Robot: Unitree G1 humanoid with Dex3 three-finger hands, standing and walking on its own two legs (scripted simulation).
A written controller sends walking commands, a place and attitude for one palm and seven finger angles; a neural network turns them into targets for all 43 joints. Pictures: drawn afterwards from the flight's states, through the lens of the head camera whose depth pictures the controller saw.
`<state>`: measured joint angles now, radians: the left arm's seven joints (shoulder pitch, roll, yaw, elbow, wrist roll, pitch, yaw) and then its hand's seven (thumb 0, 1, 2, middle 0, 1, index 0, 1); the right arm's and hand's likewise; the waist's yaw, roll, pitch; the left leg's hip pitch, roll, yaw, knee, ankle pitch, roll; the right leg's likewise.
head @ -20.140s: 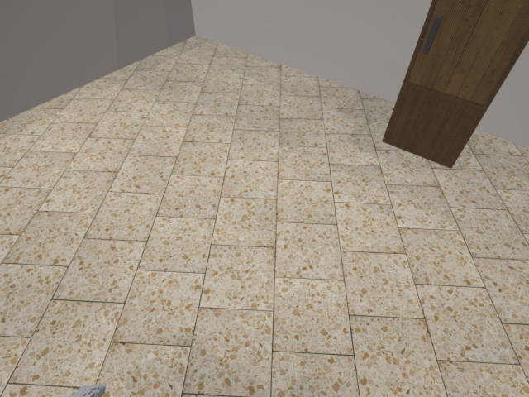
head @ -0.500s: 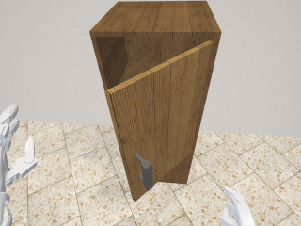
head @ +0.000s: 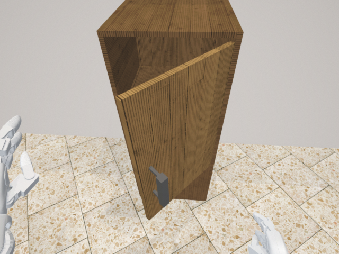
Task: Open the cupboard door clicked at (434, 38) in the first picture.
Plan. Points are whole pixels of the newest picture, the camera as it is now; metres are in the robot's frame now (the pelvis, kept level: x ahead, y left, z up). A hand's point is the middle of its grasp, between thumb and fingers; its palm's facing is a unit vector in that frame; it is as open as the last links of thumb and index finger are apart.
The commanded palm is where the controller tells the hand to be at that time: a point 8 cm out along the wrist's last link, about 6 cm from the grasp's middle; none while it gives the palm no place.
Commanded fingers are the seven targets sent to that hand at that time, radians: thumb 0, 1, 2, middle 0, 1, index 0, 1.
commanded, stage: step back with the hand held close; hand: left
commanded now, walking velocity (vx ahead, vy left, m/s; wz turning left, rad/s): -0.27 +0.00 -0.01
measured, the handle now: (158, 186) +0.34 +0.08 -0.10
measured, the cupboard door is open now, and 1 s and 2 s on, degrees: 48 48 48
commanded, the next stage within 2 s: stop stepping back and stand still in 1.46 s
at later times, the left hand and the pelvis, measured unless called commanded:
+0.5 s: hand (14, 208) +0.14 +0.28 +0.15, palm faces +0.41 -0.76 -0.51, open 7.4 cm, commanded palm +0.08 +0.31 +0.17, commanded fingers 0.00 0.90 0.90 -0.20 -0.30 -0.20 -0.30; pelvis -0.06 +0.02 -0.01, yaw -1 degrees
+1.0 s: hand out of the picture +0.10 +0.28 +0.15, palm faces +0.42 -0.76 -0.49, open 7.4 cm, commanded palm +0.03 +0.32 +0.17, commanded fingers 0.00 0.90 0.90 -0.20 -0.30 -0.20 -0.30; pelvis -0.10 +0.01 -0.02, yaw +2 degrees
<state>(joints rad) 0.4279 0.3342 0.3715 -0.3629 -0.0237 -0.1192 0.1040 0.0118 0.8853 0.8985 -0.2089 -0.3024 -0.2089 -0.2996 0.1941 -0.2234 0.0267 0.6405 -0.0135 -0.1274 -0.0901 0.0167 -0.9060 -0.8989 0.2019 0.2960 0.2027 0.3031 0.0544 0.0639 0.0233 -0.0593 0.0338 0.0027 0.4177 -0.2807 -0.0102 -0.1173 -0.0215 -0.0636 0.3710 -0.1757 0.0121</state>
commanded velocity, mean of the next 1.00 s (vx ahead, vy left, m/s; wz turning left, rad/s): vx -0.31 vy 0.00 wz -0.02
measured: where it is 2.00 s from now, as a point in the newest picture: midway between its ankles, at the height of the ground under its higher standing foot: outside the picture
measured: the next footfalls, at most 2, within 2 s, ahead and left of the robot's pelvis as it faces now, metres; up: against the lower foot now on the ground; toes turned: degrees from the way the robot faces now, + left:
right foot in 1.22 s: -0.24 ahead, -0.11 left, +0.00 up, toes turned -3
left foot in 1.44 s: -0.08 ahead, +0.09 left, +0.00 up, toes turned +0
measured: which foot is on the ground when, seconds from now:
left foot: down 0.00-1.00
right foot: down 0.00-1.00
